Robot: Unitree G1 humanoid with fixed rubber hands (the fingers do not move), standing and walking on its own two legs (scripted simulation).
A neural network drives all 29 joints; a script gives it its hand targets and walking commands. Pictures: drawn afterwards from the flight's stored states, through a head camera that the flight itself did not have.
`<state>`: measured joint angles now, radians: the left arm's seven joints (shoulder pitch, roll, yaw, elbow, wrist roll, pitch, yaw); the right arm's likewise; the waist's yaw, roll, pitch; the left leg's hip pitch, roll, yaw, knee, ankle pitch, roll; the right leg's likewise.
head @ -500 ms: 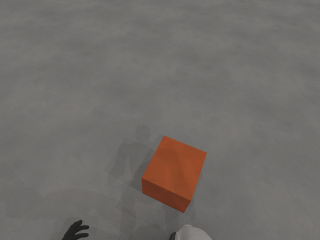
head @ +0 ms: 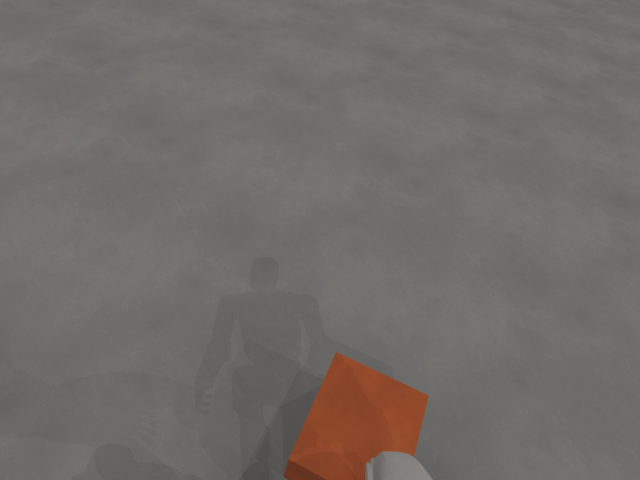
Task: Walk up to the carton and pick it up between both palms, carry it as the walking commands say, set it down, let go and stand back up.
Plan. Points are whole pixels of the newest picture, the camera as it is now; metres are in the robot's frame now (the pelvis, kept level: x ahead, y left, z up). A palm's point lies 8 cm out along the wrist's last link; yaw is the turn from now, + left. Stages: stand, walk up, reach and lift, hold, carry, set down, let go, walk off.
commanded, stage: walk up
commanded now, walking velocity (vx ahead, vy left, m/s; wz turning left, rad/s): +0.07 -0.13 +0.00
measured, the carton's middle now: (354, 437) +0.32 -0.18 -0.67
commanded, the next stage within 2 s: none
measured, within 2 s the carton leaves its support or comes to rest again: neither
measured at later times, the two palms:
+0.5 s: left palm out of the picture +0.07 +0.16 -0.15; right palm out of the picture +0.01 -0.25 -0.17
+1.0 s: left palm out of the picture -0.01 +0.22 -0.14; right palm out of the picture +0.00 -0.28 -0.16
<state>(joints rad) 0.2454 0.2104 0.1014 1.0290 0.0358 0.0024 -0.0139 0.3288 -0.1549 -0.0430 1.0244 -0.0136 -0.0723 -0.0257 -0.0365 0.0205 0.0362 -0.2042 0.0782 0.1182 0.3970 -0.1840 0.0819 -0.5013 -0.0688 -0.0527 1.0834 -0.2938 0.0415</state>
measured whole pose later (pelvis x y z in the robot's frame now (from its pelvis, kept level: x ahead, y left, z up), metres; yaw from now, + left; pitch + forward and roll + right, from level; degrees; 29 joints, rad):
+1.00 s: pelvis -0.02 -0.03 -0.01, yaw -8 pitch +0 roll +3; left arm 0.30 0.17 0.09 1.02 0.05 0.01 0.05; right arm 0.15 -0.20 -0.07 1.03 0.00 0.05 -0.06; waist 0.05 -0.02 0.13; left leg -0.47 -0.01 0.03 1.03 -0.42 -0.04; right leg -0.32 -0.04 0.08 0.45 -0.13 0.00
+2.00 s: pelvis -0.12 +0.03 -0.01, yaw -18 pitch +1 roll +2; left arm 0.34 0.18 0.03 1.03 0.02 -0.01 0.01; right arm 0.32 -0.19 -0.07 1.03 -0.03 0.04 0.02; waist 0.01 0.00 -0.05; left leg -0.44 0.07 0.08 0.90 -0.32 -0.07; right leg -0.04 -0.01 -0.09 0.31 -0.30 -0.05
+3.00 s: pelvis -0.12 +0.03 -0.01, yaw -21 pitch -1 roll -2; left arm 0.22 0.23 0.07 1.03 0.01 0.07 0.00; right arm 0.34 -0.18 -0.04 1.06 -0.01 0.04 -0.02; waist -0.02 0.00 -0.03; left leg -0.11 0.04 0.02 0.43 -0.32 0.02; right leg -0.45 -0.03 -0.01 0.71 -0.30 0.02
